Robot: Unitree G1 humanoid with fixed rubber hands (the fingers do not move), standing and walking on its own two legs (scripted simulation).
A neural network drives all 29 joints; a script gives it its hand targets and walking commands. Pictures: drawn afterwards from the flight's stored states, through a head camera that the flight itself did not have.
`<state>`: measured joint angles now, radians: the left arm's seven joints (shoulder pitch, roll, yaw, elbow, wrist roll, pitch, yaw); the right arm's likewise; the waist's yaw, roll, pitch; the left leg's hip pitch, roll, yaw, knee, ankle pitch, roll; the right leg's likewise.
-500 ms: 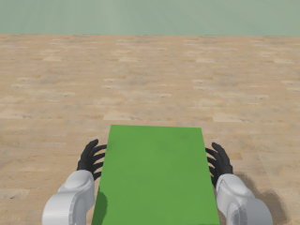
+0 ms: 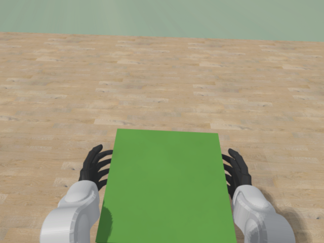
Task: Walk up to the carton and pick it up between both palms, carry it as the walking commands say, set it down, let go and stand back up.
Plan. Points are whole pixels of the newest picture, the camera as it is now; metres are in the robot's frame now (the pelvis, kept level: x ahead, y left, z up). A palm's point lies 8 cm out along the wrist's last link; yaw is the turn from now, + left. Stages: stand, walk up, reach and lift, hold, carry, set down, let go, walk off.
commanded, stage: carry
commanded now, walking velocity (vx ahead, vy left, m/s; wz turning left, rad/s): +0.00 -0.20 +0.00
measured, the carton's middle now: (163, 197) +0.24 +0.00 +0.03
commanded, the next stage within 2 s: none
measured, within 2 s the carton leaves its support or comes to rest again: neither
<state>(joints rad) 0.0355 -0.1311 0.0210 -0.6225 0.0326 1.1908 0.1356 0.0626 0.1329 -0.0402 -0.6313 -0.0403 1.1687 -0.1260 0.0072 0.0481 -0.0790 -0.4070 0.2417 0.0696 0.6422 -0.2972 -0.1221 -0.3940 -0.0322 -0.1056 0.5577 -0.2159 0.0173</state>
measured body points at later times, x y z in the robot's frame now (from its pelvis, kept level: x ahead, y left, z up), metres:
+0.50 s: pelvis -0.05 -0.11 +0.01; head -0.06 -0.11 +0.46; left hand +0.19 +0.05 +0.10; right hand +0.20 -0.26 +0.10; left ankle -0.07 +0.01 -0.72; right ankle +0.02 -0.13 -0.72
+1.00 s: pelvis -0.07 -0.18 +0.00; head -0.08 -0.21 +0.45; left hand +0.18 -0.03 +0.10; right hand +0.18 -0.34 +0.09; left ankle -0.06 +0.01 -0.72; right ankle -0.06 -0.26 -0.72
